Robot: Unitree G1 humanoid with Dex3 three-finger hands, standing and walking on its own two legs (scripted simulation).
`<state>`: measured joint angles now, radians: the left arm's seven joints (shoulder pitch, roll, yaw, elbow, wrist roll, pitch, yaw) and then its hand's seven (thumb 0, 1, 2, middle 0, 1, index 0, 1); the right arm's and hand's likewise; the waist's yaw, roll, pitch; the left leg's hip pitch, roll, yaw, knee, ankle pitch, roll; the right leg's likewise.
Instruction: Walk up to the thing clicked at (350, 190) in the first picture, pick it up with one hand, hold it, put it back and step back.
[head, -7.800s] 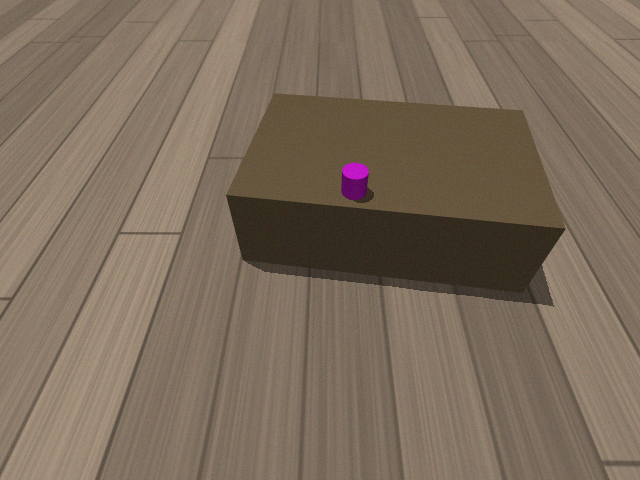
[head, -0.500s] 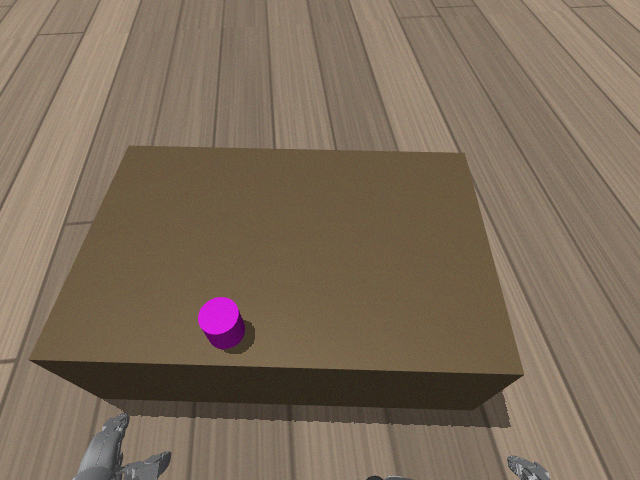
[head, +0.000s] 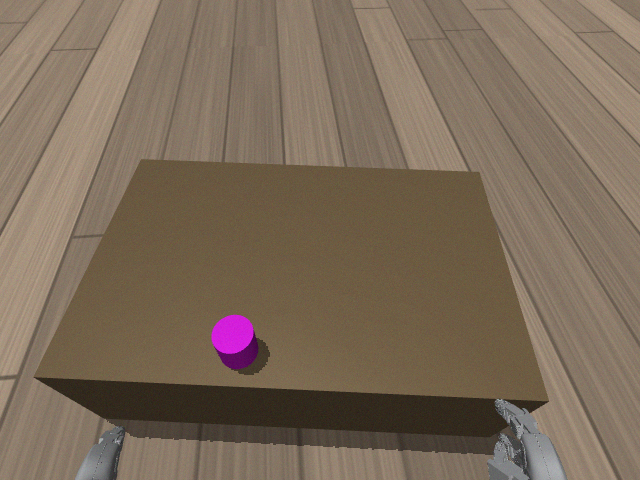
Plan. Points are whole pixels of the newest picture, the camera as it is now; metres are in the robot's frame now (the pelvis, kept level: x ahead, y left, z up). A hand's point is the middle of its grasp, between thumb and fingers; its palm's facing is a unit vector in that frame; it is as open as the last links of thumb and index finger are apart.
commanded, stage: go down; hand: left
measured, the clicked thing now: (236, 342) +0.44 +0.20 -0.34
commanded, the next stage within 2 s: none
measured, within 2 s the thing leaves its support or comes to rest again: neither
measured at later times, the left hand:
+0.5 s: hand out of the picture +0.13 +0.25 -0.11, palm faces +0.09 -0.94 -0.34, open 17.1 cm
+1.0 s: hand (79, 400) +0.23 +0.33 -0.05, palm faces +0.25 -0.93 -0.28, open 17.2 cm
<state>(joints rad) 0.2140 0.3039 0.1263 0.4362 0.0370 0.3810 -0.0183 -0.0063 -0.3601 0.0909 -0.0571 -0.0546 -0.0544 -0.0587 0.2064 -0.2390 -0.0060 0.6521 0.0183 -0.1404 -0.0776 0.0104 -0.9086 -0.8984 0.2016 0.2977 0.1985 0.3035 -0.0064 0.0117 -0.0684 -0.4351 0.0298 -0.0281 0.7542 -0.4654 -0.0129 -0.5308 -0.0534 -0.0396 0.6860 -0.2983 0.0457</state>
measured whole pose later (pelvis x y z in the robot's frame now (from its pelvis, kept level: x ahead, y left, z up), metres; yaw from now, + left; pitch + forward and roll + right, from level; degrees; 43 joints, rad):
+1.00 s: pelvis -0.04 -0.01 -0.03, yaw +2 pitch +11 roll -3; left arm -0.08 0.56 0.38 0.46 -0.07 0.37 -0.18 -0.01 -0.49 0.11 -0.07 -0.08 -0.06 -0.09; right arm 0.26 -0.26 0.04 0.69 0.02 -0.30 -0.19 0.01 -0.87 -0.89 0.20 0.30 0.20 0.30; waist -0.05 0.01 -0.11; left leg -0.69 0.03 -0.08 1.02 -0.53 -0.02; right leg -0.75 -0.05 -0.08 0.90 -0.34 0.03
